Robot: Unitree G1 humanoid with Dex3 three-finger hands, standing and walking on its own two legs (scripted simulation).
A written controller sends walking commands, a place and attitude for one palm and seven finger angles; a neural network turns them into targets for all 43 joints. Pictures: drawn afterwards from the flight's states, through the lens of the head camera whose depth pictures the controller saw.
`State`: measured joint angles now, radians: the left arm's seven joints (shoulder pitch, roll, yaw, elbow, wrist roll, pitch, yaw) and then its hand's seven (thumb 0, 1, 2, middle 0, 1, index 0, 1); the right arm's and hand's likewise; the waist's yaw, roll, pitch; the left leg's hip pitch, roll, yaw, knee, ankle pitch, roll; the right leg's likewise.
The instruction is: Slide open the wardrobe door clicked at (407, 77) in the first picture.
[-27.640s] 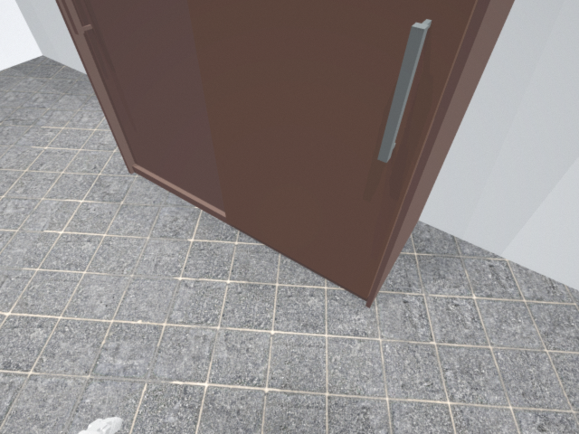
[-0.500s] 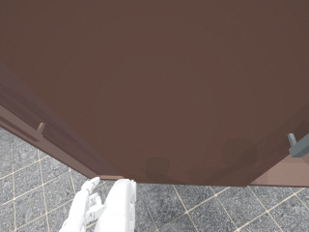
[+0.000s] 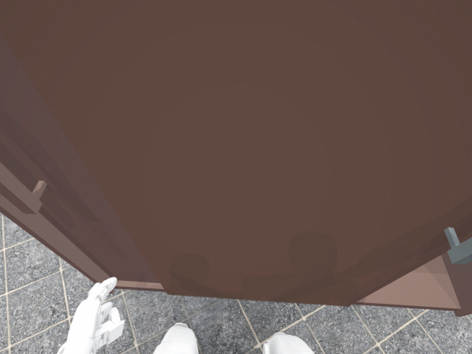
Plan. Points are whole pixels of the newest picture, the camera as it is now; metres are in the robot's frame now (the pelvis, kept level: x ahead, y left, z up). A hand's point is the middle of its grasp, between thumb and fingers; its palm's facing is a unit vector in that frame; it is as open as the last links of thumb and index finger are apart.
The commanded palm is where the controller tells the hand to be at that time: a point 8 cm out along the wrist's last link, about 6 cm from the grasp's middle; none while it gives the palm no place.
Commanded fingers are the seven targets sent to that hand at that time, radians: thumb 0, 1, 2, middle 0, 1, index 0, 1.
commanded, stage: stop walking and hold the door there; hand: right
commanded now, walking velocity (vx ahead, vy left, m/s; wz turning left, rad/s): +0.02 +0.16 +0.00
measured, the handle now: out of the picture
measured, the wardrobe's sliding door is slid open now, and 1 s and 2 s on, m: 0.45 0.45 0.45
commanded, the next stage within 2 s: none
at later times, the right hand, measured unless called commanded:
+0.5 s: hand out of the picture +0.28 -0.34 +0.13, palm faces +0.57 +0.76 -0.32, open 6.7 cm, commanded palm +0.23 -0.36 +0.09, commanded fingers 0.00 -0.90 -0.90 0.45 1.40 0.45 1.40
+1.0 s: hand out of the picture +0.28 -0.34 +0.13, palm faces +0.56 +0.77 -0.30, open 6.4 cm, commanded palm +0.23 -0.34 +0.09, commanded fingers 0.00 -0.90 -0.90 0.45 1.40 0.45 1.40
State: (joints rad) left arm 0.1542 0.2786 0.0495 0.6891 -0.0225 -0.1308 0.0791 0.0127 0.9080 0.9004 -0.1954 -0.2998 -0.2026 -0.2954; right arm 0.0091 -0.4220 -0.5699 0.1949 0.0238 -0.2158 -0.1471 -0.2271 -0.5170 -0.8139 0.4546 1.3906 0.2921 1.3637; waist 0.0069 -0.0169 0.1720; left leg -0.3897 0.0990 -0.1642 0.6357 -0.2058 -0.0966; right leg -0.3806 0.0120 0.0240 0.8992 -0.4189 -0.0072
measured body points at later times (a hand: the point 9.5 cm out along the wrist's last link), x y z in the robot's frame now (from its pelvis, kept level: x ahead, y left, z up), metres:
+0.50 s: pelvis -0.05 +0.00 +0.02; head -0.04 +0.00 +0.47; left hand +0.04 +0.28 -0.08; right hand +0.24 -0.38 +0.15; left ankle -0.05 +0.11 -0.71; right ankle +0.00 -0.13 -0.70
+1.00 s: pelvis -0.07 -0.01 +0.03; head -0.08 +0.01 +0.48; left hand +0.01 +0.25 -0.10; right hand +0.24 -0.38 +0.15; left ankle -0.05 +0.11 -0.71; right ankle -0.02 -0.12 -0.71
